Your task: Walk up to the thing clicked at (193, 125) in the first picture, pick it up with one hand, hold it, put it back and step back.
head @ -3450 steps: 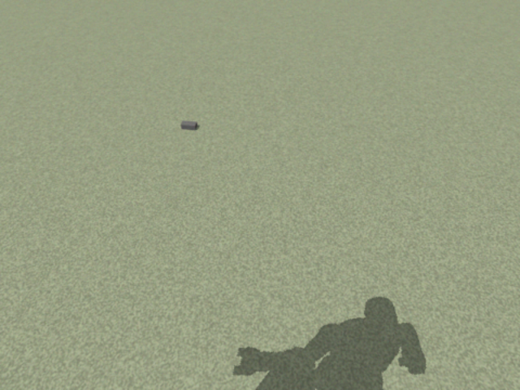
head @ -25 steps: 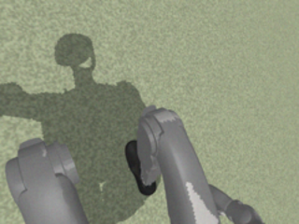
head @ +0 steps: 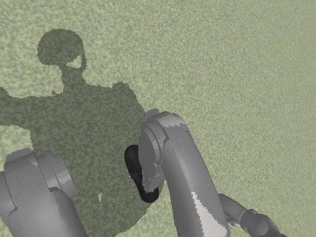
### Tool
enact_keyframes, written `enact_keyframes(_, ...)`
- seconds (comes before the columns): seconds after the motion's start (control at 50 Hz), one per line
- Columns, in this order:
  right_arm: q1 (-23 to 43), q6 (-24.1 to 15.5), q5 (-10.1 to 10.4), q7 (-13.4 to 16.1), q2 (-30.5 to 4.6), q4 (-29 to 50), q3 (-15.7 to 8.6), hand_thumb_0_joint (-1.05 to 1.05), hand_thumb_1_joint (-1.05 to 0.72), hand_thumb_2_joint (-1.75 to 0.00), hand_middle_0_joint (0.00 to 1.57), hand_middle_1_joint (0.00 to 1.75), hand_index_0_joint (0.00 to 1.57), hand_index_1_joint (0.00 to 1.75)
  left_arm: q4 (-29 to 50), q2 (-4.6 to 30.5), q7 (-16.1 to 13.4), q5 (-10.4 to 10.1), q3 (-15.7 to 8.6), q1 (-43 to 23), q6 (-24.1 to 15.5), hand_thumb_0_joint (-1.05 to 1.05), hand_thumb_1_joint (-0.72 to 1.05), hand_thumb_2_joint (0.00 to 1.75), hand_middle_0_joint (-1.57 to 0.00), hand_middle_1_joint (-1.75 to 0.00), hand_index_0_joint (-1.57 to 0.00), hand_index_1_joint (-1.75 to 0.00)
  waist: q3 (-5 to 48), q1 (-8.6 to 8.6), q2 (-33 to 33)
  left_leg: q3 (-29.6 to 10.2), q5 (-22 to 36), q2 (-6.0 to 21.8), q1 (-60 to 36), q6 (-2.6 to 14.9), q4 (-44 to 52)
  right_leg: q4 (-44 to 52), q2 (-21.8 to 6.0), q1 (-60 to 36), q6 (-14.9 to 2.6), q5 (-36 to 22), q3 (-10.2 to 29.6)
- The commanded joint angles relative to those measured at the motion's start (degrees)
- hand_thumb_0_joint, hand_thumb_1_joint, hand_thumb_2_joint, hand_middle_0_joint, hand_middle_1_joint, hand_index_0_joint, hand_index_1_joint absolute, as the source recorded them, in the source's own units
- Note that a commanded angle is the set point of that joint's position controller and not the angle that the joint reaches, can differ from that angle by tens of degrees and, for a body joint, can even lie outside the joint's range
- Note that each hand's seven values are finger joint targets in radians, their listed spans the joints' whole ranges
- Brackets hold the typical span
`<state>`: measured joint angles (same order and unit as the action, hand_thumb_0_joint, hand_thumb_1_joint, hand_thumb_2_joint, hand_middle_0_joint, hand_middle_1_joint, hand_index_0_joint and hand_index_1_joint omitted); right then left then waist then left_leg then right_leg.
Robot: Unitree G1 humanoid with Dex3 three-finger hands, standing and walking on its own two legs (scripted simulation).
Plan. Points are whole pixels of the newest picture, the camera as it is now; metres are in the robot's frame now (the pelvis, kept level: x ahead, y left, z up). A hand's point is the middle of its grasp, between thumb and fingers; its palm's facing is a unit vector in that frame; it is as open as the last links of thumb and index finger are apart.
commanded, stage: close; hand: left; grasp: from above
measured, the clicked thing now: out of the picture +0.37 +0.43 -0.28
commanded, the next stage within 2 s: none
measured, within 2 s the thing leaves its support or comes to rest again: neither
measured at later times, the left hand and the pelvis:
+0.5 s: hand out of the picture +0.38 +0.40 -0.26, palm faces -0.31 -0.33 -0.89, open 12.5 cm; pelvis -0.01 +0.00 +0.00, yaw +0 degrees
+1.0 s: hand out of the picture +0.38 +0.40 -0.26, palm faces -0.32 -0.32 -0.89, open 10.2 cm; pelvis -0.01 +0.00 +0.01, yaw +0 degrees
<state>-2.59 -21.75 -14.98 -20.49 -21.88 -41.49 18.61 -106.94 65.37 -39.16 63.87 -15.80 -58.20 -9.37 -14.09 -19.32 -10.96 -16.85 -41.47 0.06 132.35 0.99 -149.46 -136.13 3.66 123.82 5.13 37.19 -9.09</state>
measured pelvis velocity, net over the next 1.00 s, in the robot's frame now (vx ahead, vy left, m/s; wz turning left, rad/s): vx -0.01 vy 0.00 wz -0.01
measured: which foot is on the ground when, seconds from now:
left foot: down 0.00-1.00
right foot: down 0.00-1.00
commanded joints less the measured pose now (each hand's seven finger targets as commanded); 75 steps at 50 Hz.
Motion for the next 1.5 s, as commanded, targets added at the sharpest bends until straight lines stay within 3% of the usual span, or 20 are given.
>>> enact_keyframes(0.0,-8.54,-0.37,0.47,0.84,-20.10,-1.03,-5.09,0.00,-0.88,-0.90,0.20,0.30,0.20,0.30,4.81,15.57,-2.24,-0.44,0.17,-9.18,-0.82,0.00,-0.47,0.94,-0.09,-1.04,-0.10,-1.03,33.73,-3.00,33.56,4.30,13.16,3.54,-28.34,-1.96,18.69,8.38,0.96,-15.24,-5.02,-12.60,-8.20)
enact_keyframes(0.12,-8.33,-0.10,0.10,1.19,-20.38,-0.63,-4.79,0.00,-0.89,-0.90,0.20,0.30,0.20,0.30,5.17,15.47,-2.85,0.46,1.13,-9.52,-1.36,0.00,-0.37,0.87,-0.16,-1.00,-0.18,-0.97,33.64,-3.50,32.90,3.89,12.10,3.72,-28.32,-1.97,18.79,8.79,1.02,-15.95,-4.98,-12.31,-8.36)
enact_keyframes(0.16,-8.36,-0.38,-0.08,1.03,-20.41,-0.39,-5.06,0.00,-0.88,-0.90,0.20,0.30,0.20,0.30,6.27,14.74,-2.83,0.19,1.92,-10.63,-1.26,0.00,-0.35,0.85,-0.17,-0.99,-0.19,-0.97,33.30,-3.96,33.34,4.15,12.06,3.72,-29.18,-1.97,18.34,8.96,0.80,-15.66,-4.82,-12.52,-8.32)
enact_keyframes(0.26,-9.09,-0.31,0.34,1.39,-20.71,-0.85,-5.11,0.00,-0.88,-0.90,0.20,0.30,0.20,0.30,4.44,15.34,-3.46,-0.05,0.71,-9.39,-0.68,0.00,-0.29,0.80,-0.19,-0.98,-0.23,-0.94,33.30,-3.61,33.33,3.68,12.10,3.87,-29.04,-2.16,19.38,9.31,0.89,-15.60,-5.00,-12.35,-8.49)
enact_keyframes(0.28,-8.92,-0.54,0.29,1.03,-20.08,-0.42,-5.00,0.00,-0.89,-0.90,0.20,0.30,0.20,0.30,5.94,14.48,-3.03,-0.07,2.15,-11.20,-0.57,0.00,-0.29,0.79,-0.20,-0.98,-0.24,-0.94,32.60,-4.07,33.90,3.50,12.42,3.89,-28.96,-2.21,18.88,8.81,0.59,-14.48,-4.83,-12.61,-8.48)
enact_keyframes(0.36,-8.84,-0.31,0.55,1.16,-20.95,-0.45,-5.20,0.00,-0.88,-0.90,0.20,0.30,0.20,0.30,5.33,14.73,-2.69,-0.83,1.35,-9.52,-0.08,0.00,-0.25,0.74,-0.20,-0.99,-0.26,-0.93,33.32,-3.65,35.55,2.92,13.50,4.01,-31.02,-2.70,20.44,8.79,0.71,-14.41,-5.05,-13.04,-8.68)
enact_keyframes(0.38,-8.74,-0.45,0.47,1.01,-20.55,-0.14,-5.21,0.00,-0.89,-0.90,0.20,0.30,0.20,0.30,6.76,14.59,-2.36,-0.53,2.44,-11.56,-0.11,0.00,-0.23,0.74,-0.22,-0.99,-0.27,-0.93,32.46,-4.12,35.32,3.46,12.49,3.88,-30.04,-2.41,19.51,8.78,0.61,-14.46,-4.90,-12.68,-8.50)
enact_keyframes(0.48,-9.04,-0.13,0.77,1.19,-20.68,-0.21,-4.75,0.00,-0.88,-0.90,0.20,0.30,0.20,0.30,5.33,15.42,-2.03,-1.00,0.96,-8.93,0.00,0.00,-0.19,0.74,-0.25,-0.96,-0.30,-0.91,33.25,-3.54,32.71,3.93,11.72,3.73,-28.40,-1.92,19.71,10.10,0.98,-16.23,-4.94,-12.18,-8.05)
enact_keyframes(0.5,-9.05,-0.23,0.81,1.08,-20.49,0.11,-5.12,0.00,-0.89,-0.90,0.20,0.30,0.20,0.30,6.22,14.58,-1.70,-0.76,2.23,-10.47,0.04,0.00,-0.17,0.72,-0.26,-0.96,-0.32,-0.90,32.36,-4.07,33.09,3.96,11.13,3.71,-28.66,-1.95,19.33,9.84,0.71,-15.01,-4.88,-11.82,-8.07)
enact_keyframes(0.56,-9.08,-0.29,0.65,1.02,-20.23,0.18,-5.00,0.00,-0.89,-0.90,0.20,0.30,0.20,0.30,6.90,14.06,-1.70,-0.90,2.55,-10.70,0.06,0.00,-0.12,0.71,-0.29,-0.96,-0.36,-0.90,32.59,-4.15,33.63,3.81,11.29,3.82,-29.45,-2.11,19.77,9.85,0.82,-14.64,-5.04,-11.80,-8.30)
enact_keyframes(0.64,-9.55,-0.26,0.99,1.27,-20.83,-0.20,-5.10,0.00,-0.89,-0.90,0.20,0.30,0.20,0.30,7.12,15.13,-2.23,-1.17,1.48,-10.88,0.03,0.00,-0.08,0.68,-0.32,-0.94,-0.39,-0.88,33.56,-3.86,34.39,3.68,12.22,3.95,-30.56,-2.32,20.16,9.83,0.84,-14.97,-5.16,-12.23,-8.20)
enact_keyframes(0.68,-9.30,-0.24,0.84,1.28,-20.37,-0.08,-4.77,0.00,-0.89,-0.90,0.20,0.30,0.20,0.30,5.80,13.71,-1.90,-1.15,2.36,-10.46,0.18,0.00,-0.05,0.67,-0.34,-0.95,-0.41,-0.87,32.52,-4.35,33.26,3.43,11.28,4.01,-29.51,-2.28,20.09,9.76,0.82,-14.58,-5.03,-11.87,-8.40)
enact_keyframes(0.74,-9.49,-0.22,0.90,1.04,-20.83,0.02,-5.04,0.00,-0.89,-0.90,0.20,0.30,0.20,0.30,6.09,15.11,-1.69,-0.98,1.77,-10.60,0.34,0.00,0.00,0.63,-0.35,-0.94,-0.44,-0.86,33.16,-3.56,35.66,2.81,12.59,4.06,-31.49,-2.74,20.90,9.12,0.58,-13.18,-5.15,-12.05,-8.64)
enact_keyframes(0.84,-9.49,-0.16,0.73,0.72,-20.41,0.26,-4.59,0.00,-0.89,-0.90,0.20,0.30,0.20,0.30,6.52,14.24,-0.90,-0.98,2.78,-11.02,0.37,0.00,0.07,0.62,-0.41,-0.94,-0.50,-0.85,32.64,-4.25,34.04,3.73,12.87,3.89,-30.10,-2.29,19.79,9.72,0.72,-15.22,-4.91,-12.95,-8.07)
enact_keyframes(1.02,-10.08,-0.09,0.98,1.05,-20.42,0.17,-4.33,0.00,-0.89,-0.90,0.20,0.30,0.20,0.30,5.45,15.21,-1.17,-1.28,1.47,-10.09,0.15,0.00,0.22,0.54,-0.50,-0.90,-0.60,-0.80,33.29,-3.94,32.56,3.62,13.22,3.92,-29.44,-2.14,19.80,10.06,0.70,-16.01,-4.93,-13.13,-8.17)
enact_keyframes(1.08,-10.19,-0.01,0.94,1.28,-20.24,0.57,-4.42,0.00,-0.89,-0.90,0.20,0.30,0.20,0.30,6.09,14.59,-0.60,-1.16,2.51,-10.66,0.16,0.00,0.28,0.52,-0.54,-0.89,-0.65,-0.78,32.01,-4.39,32.09,4.42,11.24,3.73,-27.97,-1.84,19.47,10.59,0.84,-15.58,-4.95,-11.76,-8.12)
enact_keyframes(1.18,-10.62,0.26,0.85,1.59,-20.27,0.73,-4.15,0.00,-0.89,-0.90,0.20,0.30,0.20,0.30,6.06,15.05,-0.20,-1.25,2.24,-9.97,0.07,0.00,0.36,0.49,-0.60,-0.87,-0.71,-0.75,33.87,-4.15,32.03,4.15,13.08,3.82,-29.37,-1.94,19.63,10.45,0.99,-16.37,-4.99,-12.84,-8.18)
enact_keyframes(1.24,-10.55,0.58,1.07,2.08,-20.98,0.49,-4.23,0.00,-0.89,-0.90,0.20,0.30,0.20,0.30,5.81,16.27,-0.41,-1.17,1.34,-10.39,-0.29,0.00,0.44,0.46,-0.65,-0.86,-0.77,-0.73,32.80,-4.11,31.85,4.23,10.40,3.75,-27.75,-1.74,20.17,11.11,0.96,-15.88,-5.03,-10.83,-8.19)
enact_keyframes(1.34,-10.00,0.71,0.96,2.13,-20.13,0.72,-4.01,0.00,-0.89,-0.90,0.20,0.30,0.20,0.30,7.64,15.08,-0.17,-1.07,2.53,-11.41,-0.42,0.00,0.53,0.43,-0.70,-0.86,-0.83,-0.72,32.63,-4.13,32.74,3.83,12.05,3.95,-29.37,-2.14,19.92,10.01,0.64,-14.92,-4.99,-12.17,-8.38)
enact_keyframes(1.48,-9.99,0.97,0.96,2.42,-20.59,0.57,-4.13,0.00,-0.89,-0.90,0.20,0.30,0.20,0.30,5.58,16.14,-0.71,-0.58,1.56,-9.68,-0.40,0.00,0.66,0.40,-0.80,-0.82,-0.93,-0.68,32.57,-3.68,31.79,4.22,10.73,3.83,-28.02,-1.98,20.49,10.92,0.93,-16.02,-5.11,-11.35,-8.01)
